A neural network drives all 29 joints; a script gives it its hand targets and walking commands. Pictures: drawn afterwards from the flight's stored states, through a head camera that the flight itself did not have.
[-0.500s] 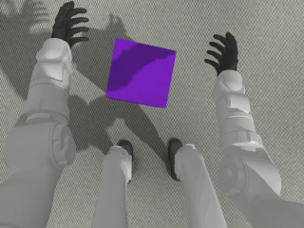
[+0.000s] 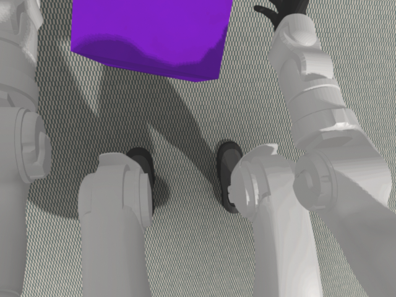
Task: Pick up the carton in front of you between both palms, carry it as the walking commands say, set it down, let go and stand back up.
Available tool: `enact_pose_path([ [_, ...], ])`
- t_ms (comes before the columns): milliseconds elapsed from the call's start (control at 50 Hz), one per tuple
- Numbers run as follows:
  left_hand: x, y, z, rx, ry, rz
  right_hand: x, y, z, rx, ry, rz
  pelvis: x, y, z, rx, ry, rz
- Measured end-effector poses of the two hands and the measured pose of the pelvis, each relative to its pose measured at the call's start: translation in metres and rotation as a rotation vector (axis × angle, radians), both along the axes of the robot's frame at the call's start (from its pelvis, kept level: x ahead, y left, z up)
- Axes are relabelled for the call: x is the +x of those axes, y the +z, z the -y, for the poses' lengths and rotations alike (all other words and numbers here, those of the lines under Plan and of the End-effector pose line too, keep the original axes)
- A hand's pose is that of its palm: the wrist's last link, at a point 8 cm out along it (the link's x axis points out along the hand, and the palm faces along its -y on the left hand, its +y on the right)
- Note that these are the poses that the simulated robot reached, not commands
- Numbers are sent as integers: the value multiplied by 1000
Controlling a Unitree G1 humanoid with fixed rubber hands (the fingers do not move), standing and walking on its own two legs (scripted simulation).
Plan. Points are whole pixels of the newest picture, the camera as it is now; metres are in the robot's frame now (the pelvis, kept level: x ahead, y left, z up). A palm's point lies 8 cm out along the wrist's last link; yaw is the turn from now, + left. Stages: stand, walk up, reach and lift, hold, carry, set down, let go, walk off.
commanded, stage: reach and lift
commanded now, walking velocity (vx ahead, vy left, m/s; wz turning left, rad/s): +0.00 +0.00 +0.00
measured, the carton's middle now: (158, 15) +0.54 +0.07 -0.28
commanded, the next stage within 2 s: none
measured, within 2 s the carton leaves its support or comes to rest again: leaves its support in 0.94 s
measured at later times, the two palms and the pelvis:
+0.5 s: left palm out of the picture +0.56 +0.23 -0.21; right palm (276, 13) +0.54 -0.12 -0.20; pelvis +0.01 +0.01 -0.03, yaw -1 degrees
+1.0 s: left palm out of the picture +0.56 +0.21 -0.20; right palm out of the picture +0.55 -0.09 -0.17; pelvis +0.01 +0.01 -0.04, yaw -1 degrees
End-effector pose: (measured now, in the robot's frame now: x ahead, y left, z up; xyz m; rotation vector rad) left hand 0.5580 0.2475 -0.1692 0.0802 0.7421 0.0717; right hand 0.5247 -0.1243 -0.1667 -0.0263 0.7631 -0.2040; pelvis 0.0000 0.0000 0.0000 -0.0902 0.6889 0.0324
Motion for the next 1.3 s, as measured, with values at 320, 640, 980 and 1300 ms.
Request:
enact_pose_path([
  [320, 12, -47, 17, -15, -49, 28, 17, -35, 4, -4, -8, 8, 9, -34, -8, -6, -18, 61],
  [640, 6, -37, 28, -8, -83, 7, 16, -28, -30, 40, 44, 9, 5, -29, -5, -6, -11, 62],
  [980, 1, -35, 36, -3, -94, -37, 28, -11, -34, 44, -28, 24, 13, -40, -10, 3, -17, 37],
  [1300, -38, 100, 29, -13, 19, 13, -12, 107, -43, 92, -43, 126, 7, 16, 4, 20, 45, -12],
])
